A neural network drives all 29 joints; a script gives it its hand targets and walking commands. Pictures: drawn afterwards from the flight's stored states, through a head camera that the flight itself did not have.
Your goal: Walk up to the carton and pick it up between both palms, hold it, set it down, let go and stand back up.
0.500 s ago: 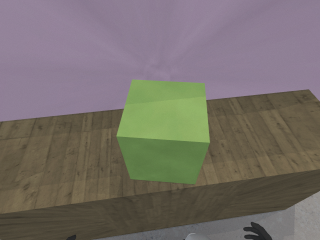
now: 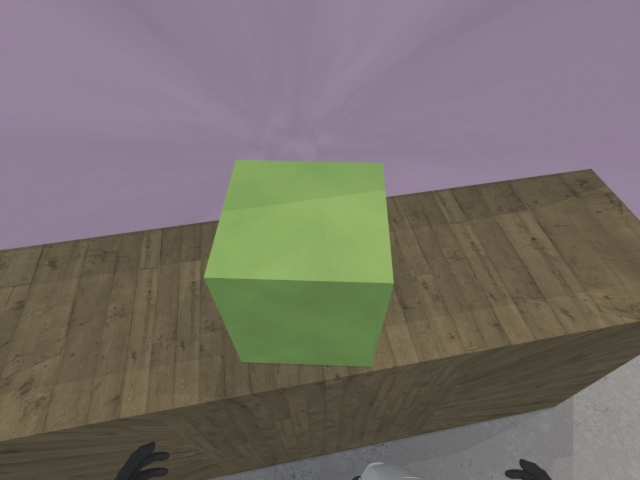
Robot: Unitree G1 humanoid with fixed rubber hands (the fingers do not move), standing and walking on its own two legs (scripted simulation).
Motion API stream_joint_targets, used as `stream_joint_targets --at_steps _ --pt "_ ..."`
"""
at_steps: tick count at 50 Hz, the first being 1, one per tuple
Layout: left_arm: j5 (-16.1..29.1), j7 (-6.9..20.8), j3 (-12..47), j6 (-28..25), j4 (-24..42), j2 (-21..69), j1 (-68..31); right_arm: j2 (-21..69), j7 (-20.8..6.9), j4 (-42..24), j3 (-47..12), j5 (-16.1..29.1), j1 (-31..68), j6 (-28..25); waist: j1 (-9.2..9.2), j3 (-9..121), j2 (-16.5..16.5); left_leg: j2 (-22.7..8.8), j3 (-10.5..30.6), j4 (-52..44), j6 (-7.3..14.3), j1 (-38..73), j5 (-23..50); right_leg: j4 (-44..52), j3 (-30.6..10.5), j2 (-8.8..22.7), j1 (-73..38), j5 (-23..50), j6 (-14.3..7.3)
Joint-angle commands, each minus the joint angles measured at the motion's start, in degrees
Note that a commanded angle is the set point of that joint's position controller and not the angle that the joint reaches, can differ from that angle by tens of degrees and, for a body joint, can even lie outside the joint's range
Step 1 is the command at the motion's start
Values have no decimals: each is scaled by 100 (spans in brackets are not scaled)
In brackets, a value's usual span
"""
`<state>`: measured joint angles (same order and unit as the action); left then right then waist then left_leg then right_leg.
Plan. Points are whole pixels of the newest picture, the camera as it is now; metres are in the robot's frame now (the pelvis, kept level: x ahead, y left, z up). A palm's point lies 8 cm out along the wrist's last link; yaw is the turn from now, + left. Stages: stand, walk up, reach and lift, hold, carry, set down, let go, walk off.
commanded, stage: walk up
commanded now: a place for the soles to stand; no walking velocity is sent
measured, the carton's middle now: (307, 268) +0.40 +0.03 -0.01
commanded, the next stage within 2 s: reach and lift in 0.26 s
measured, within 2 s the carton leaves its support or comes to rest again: neither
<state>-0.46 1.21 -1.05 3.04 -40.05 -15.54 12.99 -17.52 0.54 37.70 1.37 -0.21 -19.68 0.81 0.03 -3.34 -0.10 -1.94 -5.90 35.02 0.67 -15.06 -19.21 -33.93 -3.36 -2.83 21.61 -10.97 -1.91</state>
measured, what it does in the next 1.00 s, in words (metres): stands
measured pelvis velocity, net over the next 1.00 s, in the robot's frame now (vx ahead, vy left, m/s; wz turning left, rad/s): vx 0.02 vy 0.01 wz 0.06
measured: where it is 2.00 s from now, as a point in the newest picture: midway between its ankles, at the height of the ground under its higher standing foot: outside the picture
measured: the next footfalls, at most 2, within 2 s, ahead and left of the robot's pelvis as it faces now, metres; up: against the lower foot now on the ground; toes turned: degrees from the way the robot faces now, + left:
none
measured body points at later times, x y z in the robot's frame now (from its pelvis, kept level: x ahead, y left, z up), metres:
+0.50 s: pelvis -0.01 -0.02 -0.01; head +0.03 -0.02 +0.43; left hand +0.17 +0.24 -0.10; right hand +0.16 -0.26 -0.11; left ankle +0.00 +0.12 -0.73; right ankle +0.06 -0.10 -0.73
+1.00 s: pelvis +0.02 +0.01 +0.02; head +0.04 +0.02 +0.46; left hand +0.17 +0.26 -0.08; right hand +0.18 -0.21 -0.07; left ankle +0.00 +0.12 -0.73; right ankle +0.06 -0.10 -0.73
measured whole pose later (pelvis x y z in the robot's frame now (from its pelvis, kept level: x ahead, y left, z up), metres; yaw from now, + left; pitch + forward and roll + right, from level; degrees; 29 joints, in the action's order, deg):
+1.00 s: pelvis +0.02 +0.01 +0.02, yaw +3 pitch -4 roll +0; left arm 4.3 -0.8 0.9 1.0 -31.1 -14.1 13.0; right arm -7.5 0.0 37.9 4.5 0.5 -15.6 -16.0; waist 0.1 -6.7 -1.1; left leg -0.9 -4.5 24.4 0.5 -4.7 -15.2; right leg -24.3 -1.3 -1.2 9.1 -10.7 -0.7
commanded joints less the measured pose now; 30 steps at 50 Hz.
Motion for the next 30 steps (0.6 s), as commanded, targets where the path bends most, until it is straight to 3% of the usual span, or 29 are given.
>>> stream_joint_targets --at_steps 1,2,3,5,8,10,13,14,15,16,17,18,20,21,22,23,25,26,29,30 --pt "-46 3 -250 -117 520 -826 -191 -974 73 -498 303 -74 -303 -241 8 279 -38 -813 1115 -1193 338 -81 -300 399 -667 451 -73 -484 -174" --pt "-43 24 -228 -127 497 -756 -86 -1091 71 -511 356 -98 -133 -230 91 207 134 -1089 1377 -1422 486 -365 -392 76 -437 244 -237 -434 -60" --pt "-66 38 -232 -145 504 -733 -36 -1146 65 -552 355 -90 50 -216 166 123 300 -1239 1366 -1465 560 -516 -150 -37 -304 223 -443 -208 -4" --pt "-94 48 -242 -195 492 -819 -58 -1029 31 -631 295 -45 82 -201 137 216 333 -1073 1082 -1242 473 -514 329 168 -461 389 -676 266 -47" --pt "-56 44 -263 -233 459 -941 -97 -879 4 -545 255 3 -146 -165 65 420 187 -729 747 -954 302 -215 149 398 -771 543 -626 414 -168" --pt "-25 25 -296 -208 459 -983 -112 -807 2 -533 247 10 -220 -144 35 306 146 -620 674 -869 274 -200 -154 557 -946 627 -430 79 -232" --pt "5 -1 -302 -175 466 -1015 -196 -696 18 -504 254 4 -364 -122 -32 120 -306 -357 520 -634 209 -88 -444 1042 -1235 743 -70 -693 -295" --pt "-32 -234 -146 786 1061 -890 -2477 -330 -187 -243 605 -438 2430 -857 55 292 548 -527 270 -546 140 -1915 -1821 -407 192 131 -901 -1839 -194" --pt "-345 -386 -99 1164 871 -424 -1735 -760 -399 18 720 -403 1744 -969 138 -278 1000 -899 448 -1148 496 -3640 -2912 -1183 526 -286 -2602 -1147 -6" --pt "-436 -315 -235 1308 874 -441 -1529 -816 -440 188 838 -421 1501 -1016 81 -68 515 -766 55 -819 450 -3859 -1760 -1337 469 -132 -2958 -605 -48" --pt "-351 -234 -295 1421 1065 -535 -1531 -687 -396 286 877 -406 1426 -1090 2 274 -110 -474 -130 -302 207 -2575 -629 -837 247 175 -1911 -541 -132" --pt "-175 -159 -255 1564 1261 -631 -1796 -523 -308 125 880 -383 1461 -1168 -131 566 -702 -230 -88 243 3 -994 -252 -216 52 468 -566 -536 -109" --pt "-158 -101 -292 1759 1853 -787 -1622 -347 -119 -297 803 -326 972 -1086 -163 684 -1051 -31 89 590 12 397 -316 513 -322 816 219 -1468 -156" --pt "-231 -104 -418 1837 2070 -864 -1281 -248 -30 -612 634 -256 777 -1039 6 729 -1141 71 94 680 13 626 -68 840 -616 1009 126 -1670 -163" --pt "-254 -116 -457 1885 2113 -828 -1055 -139 31 -657 546 -215 540 -962 -31 707 -1185 91 81 515 -11 637 139 972 -667 998 -131 -1274 -86" --pt "-266 -120 -533 1886 2167 -853 -1026 -115 55 -761 499 -192 542 -911 24 722 -1022 142 23 320 -38 504 232 940 -619 895 -437 -997 -5" --pt "-295 -86 -636 1820 2090 -933 -1047 -3 76 -719 379 -119 572 -823 -41 538 -811 226 -30 88 -67 271 283 894 -599 851 -782 -573 120" --pt "-266 -86 -640 1742 2110 -903 -1015 36 91 -682 385 -124 527 -823 -85 479 -621 192 -48 -170 -45 170 188 761 -392 699 -961 -333 157" --pt "-260 -64 -617 1494 2066 -839 -1035 168 142 -582 372 -104 573 -859 -92 236 -261 169 -75 -598 -43 81 79 752 -124 476 -1273 -352 124" --pt "-250 -65 -590 1398 2200 -821 -1161 223 149 -664 372 -62 654 -898 -75 197 28 139 -83 -741 -33 -103 37 757 -151 449 -1484 -392 99"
